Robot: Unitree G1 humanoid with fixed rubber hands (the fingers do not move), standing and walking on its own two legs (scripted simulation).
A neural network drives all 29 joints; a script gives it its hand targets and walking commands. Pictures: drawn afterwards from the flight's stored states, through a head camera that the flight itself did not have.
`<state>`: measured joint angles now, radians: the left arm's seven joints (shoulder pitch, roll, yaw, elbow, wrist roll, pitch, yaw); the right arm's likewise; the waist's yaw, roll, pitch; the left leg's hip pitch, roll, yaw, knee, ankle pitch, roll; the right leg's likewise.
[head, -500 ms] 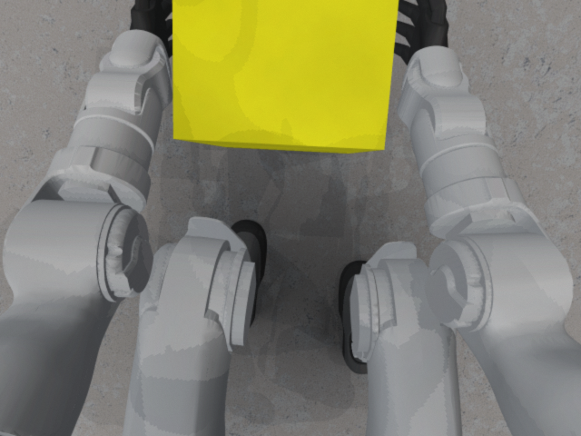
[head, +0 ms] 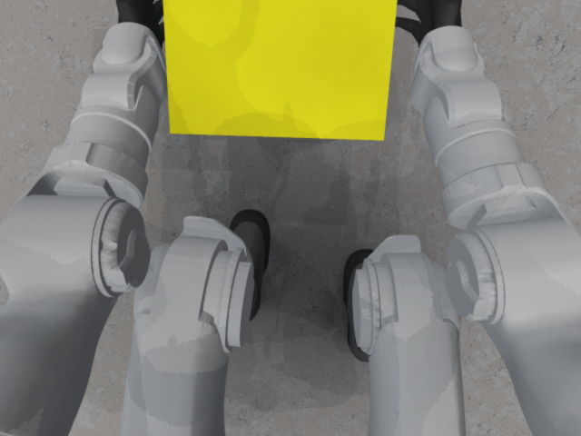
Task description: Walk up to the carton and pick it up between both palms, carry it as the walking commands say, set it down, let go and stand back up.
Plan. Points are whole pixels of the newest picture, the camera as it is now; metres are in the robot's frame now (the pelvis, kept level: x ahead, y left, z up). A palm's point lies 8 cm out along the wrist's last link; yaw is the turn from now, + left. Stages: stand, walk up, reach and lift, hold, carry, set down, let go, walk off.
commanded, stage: set down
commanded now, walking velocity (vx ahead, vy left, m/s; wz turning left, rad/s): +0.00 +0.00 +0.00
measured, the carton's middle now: (285, 45) +0.52 +0.08 -0.25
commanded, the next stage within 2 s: let go in 1.70 s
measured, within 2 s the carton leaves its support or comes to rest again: neither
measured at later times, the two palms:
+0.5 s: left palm (102, 13) +0.51 +0.26 -0.17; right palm (464, 13) +0.55 -0.10 -0.17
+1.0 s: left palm out of the picture +0.51 +0.27 -0.01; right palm out of the picture +0.55 -0.10 -0.02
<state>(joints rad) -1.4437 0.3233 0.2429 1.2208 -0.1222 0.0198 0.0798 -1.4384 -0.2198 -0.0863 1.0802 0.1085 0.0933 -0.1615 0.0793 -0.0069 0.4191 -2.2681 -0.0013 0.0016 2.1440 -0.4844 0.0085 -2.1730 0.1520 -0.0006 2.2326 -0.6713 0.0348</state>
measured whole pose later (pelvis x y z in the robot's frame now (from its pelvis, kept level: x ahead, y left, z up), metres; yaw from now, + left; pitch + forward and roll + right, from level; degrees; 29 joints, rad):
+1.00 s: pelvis -0.01 +0.01 +0.13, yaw +1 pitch +31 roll -3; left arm -1.33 0.41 0.21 0.64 -0.18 0.34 0.09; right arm -1.36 -0.32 -0.14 0.61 0.15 0.36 -0.19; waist 0.08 0.00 0.52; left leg -1.85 -0.03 -0.03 1.74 -0.42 0.01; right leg -1.75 0.10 -0.01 1.80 -0.58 0.02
